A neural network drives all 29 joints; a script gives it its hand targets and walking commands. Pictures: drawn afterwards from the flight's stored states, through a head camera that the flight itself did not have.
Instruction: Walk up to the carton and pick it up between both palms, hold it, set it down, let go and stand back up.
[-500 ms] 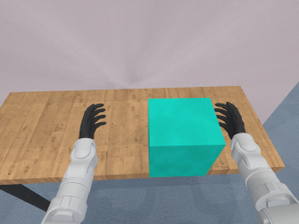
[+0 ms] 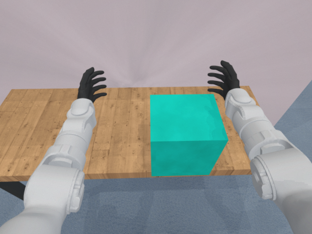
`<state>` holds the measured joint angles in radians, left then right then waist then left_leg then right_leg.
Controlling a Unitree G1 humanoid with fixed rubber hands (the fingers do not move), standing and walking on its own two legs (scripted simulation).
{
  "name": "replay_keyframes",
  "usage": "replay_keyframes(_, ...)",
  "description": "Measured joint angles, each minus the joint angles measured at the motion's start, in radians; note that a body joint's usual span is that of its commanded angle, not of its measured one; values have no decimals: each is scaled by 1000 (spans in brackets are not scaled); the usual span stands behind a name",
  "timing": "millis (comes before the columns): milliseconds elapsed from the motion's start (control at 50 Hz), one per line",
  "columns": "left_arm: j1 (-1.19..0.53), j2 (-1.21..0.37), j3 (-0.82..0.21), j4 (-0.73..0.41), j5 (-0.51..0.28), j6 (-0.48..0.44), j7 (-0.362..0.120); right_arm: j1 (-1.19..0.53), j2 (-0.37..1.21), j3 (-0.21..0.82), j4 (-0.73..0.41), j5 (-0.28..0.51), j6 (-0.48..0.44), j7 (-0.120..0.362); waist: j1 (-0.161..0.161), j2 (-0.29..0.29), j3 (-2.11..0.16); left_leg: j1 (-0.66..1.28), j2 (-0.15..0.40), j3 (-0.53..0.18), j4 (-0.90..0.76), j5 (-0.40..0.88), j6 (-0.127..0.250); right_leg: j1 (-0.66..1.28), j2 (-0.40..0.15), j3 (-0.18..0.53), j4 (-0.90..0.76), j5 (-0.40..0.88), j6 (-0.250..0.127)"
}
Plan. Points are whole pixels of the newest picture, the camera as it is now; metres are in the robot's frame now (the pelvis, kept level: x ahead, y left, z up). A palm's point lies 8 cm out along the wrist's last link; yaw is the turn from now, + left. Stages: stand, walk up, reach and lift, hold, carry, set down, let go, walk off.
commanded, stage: reach and lift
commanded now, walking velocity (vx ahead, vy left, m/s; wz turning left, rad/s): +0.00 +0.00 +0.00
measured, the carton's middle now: (181, 137) +0.42 -0.06 -0.03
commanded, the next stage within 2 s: none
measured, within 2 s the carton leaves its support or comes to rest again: neither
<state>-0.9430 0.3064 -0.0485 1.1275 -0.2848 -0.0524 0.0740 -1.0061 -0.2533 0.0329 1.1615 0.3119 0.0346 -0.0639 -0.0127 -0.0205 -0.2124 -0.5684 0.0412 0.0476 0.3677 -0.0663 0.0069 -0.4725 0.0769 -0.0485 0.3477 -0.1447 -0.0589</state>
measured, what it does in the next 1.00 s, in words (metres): stands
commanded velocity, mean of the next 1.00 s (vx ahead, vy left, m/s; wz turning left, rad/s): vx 0.00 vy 0.00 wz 0.00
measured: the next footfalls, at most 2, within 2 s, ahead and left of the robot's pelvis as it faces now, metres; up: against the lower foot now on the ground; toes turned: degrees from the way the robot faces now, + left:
none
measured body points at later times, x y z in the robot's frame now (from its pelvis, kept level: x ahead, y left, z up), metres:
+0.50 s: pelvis +0.00 +0.03 -0.01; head +0.12 +0.05 +0.43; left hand +0.45 +0.20 -0.01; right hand +0.48 -0.20 +0.07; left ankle +0.05 +0.12 -0.74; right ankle +0.00 -0.08 -0.74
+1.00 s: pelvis +0.01 +0.01 -0.01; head +0.16 +0.00 +0.41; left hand +0.46 +0.14 -0.02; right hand +0.46 -0.19 -0.01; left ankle +0.05 +0.12 -0.74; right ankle +0.00 -0.08 -0.74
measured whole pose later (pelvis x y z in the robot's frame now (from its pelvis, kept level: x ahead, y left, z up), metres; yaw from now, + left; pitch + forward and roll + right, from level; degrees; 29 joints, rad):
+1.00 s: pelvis +0.01 +0.01 -0.01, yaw -4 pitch +33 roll +0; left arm -0.78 0.02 0.31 1.06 0.11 -0.40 0.10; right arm -0.78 -0.16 -0.14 1.03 0.03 -0.37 -0.06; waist 0.02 0.01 -0.27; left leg -0.85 0.04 0.13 0.29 -0.01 0.03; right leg -0.82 0.07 0.03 0.35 -0.10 -0.04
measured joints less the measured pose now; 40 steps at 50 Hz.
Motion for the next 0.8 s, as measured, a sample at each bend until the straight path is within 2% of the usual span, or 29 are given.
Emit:
replay_keyframes(100, -61, -5, 1, 106, 17, -15, -4, -50, 1, 16, 103, 16, -15, -10, -8, 6, 5, -21, -6, -6, 23, -12, 4, -16, -6, -7, 19, -13, 5)
replay_keyframes(200, -31, -23, 36, 147, 58, -74, -11, -26, -10, 5, 86, 22, -106, -9, -15, 14, 20, -40, -12, -5, 42, -25, 12, -30, -13, -6, 27, -19, 13)
replay_keyframes(380, 124, -94, 83, 112, 123, -213, 4, 2, -44, -18, 73, 29, -259, 47, -8, 11, 23, -100, -12, 25, 45, -27, 23, -97, -17, 24, 25, -7, 26)
replay_keyframes(460, 144, -116, 87, 100, 124, -273, 26, -23, -74, -41, 125, 16, -274, 71, -3, -3, 17, -153, -13, 39, 42, -18, 27, -162, -19, 37, 40, -3, 30)
replay_keyframes(520, 137, -123, 90, 87, 124, -319, 37, -17, -83, -48, 185, -4, -246, 107, -3, -14, 4, -203, -13, 44, 35, -8, 28, -219, -19, 41, 45, 2, 31)
replay_keyframes(560, 172, -125, 93, 4, 137, -326, 48, 3, -83, -71, 202, 0, -261, 125, -18, -5, -25, -240, -13, 40, 19, 3, 25, -251, -18, 37, 23, 15, 26)
replay_keyframes(620, 229, -157, 101, -102, 182, -329, 48, 101, -72, -86, 170, 7, -314, 125, -16, 25, -91, -295, -9, 35, -7, 20, 25, -291, -13, 34, -35, 47, 26)
replay_keyframes(700, 215, -204, 153, -63, 232, -330, 39, 223, -39, -88, 60, -32, -349, 115, 19, 64, -88, -308, 1, 51, -10, 15, 32, -296, -4, 52, -70, 68, 31)
replay_keyframes(800, 206, -252, 204, -46, 247, -362, 32, 311, 20, -117, -136, -153, -395, 85, 56, 94, -77, -327, 2, 71, -25, 23, 37, -336, -4, 72, -54, 68, 37)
